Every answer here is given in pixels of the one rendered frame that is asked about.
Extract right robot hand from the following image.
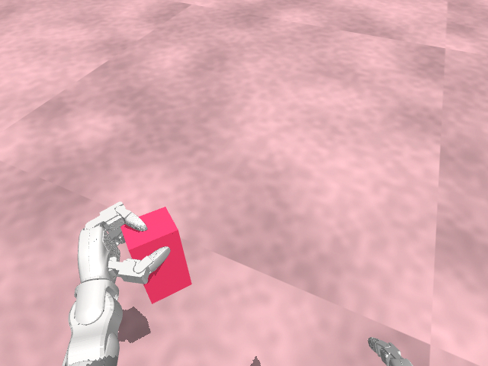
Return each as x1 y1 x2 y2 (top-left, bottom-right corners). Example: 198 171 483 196
368 337 413 366

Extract left robot arm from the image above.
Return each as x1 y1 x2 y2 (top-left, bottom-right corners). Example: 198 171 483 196
62 278 123 366

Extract left robot hand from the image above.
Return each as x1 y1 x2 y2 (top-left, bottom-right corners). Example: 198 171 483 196
78 201 170 284

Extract carton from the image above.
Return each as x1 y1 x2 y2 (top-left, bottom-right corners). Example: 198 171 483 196
120 207 192 304

